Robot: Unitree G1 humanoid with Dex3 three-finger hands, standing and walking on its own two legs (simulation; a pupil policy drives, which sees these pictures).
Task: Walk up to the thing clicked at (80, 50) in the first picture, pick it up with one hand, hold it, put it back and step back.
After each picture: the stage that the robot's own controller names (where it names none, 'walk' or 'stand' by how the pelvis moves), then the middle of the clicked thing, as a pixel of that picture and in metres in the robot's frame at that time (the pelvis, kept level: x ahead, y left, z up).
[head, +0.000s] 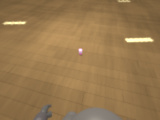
stand; (80, 51) +1.34 +0.23 -0.72
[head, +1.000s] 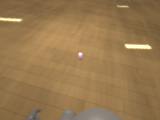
walk; (80, 55) +1.23 +0.15 -0.71
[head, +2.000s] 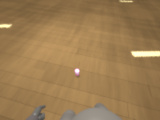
walk; (77, 72) +0.75 +0.16 -0.71
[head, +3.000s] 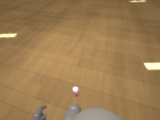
walk; (75, 90) +0.44 +0.21 -0.69
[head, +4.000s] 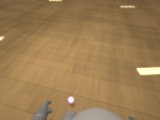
stand; (71, 100) +0.32 +0.20 -0.72
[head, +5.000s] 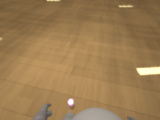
stand; (71, 102) +0.29 +0.20 -0.72
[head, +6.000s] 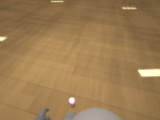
stand; (72, 101) +0.32 +0.19 -0.73
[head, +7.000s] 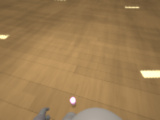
stand; (73, 101) +0.32 +0.17 -0.73
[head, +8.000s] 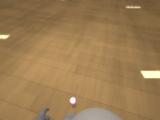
stand; (73, 101) +0.31 +0.18 -0.73
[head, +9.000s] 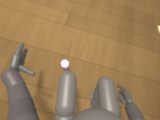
go down; (65, 64) +0.40 +0.22 -0.37
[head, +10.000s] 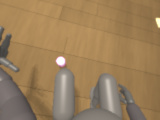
go down; (61, 62) +0.39 +0.24 -0.31
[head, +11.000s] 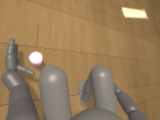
close in; (36, 59) +0.37 +0.28 -0.22
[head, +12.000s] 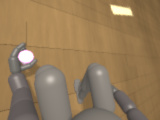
close; (27, 59) +0.37 +0.29 -0.21
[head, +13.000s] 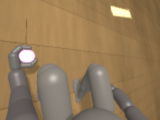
lift; (27, 57) +0.36 +0.29 -0.22
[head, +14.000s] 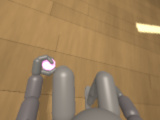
lift; (48, 66) +0.30 +0.28 -0.12
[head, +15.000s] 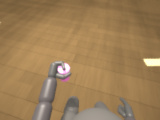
lift; (64, 73) +0.32 +0.18 +0.03
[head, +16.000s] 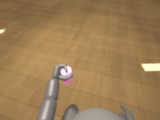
hold; (66, 75) +0.32 +0.17 +0.00
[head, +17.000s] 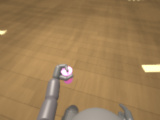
hold; (67, 75) +0.32 +0.17 +0.00
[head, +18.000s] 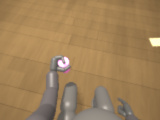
crouch; (64, 65) +0.38 +0.19 -0.07
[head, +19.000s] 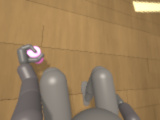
lower; (36, 55) +0.39 +0.29 -0.19
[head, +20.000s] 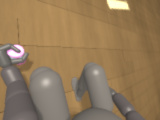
lower; (17, 55) +0.40 +0.31 -0.22
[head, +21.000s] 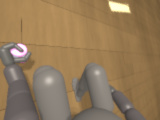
lower; (20, 54) +0.39 +0.31 -0.22
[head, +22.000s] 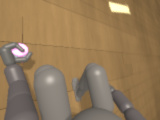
lower; (21, 54) +0.39 +0.31 -0.22
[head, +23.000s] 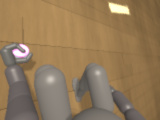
lower; (22, 54) +0.38 +0.30 -0.22
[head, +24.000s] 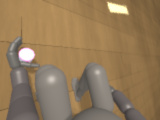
withdraw; (25, 57) +0.37 +0.28 -0.22
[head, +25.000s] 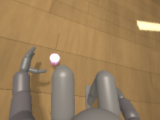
stand; (54, 59) +0.39 +0.25 -0.26
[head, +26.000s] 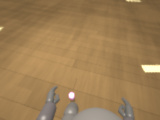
stand; (71, 96) +0.34 +0.17 -0.64
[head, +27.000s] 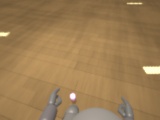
stand; (73, 97) +0.35 +0.18 -0.67
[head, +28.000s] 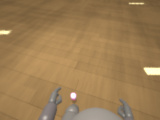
stand; (73, 96) +0.35 +0.18 -0.67
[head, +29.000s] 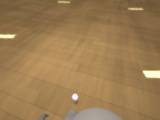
stand; (75, 97) +0.37 +0.17 -0.72
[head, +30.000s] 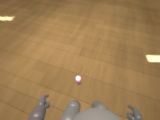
walk; (78, 79) +0.50 +0.15 -0.70
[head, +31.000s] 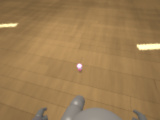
walk; (79, 67) +0.78 +0.22 -0.70
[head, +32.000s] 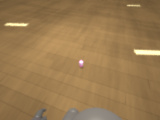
stand; (81, 63) +1.00 +0.17 -0.70
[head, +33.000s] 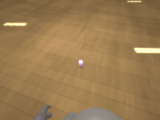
stand; (80, 63) +0.98 +0.18 -0.73
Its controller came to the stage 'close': yes
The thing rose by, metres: 0.71
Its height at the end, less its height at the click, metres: +0.00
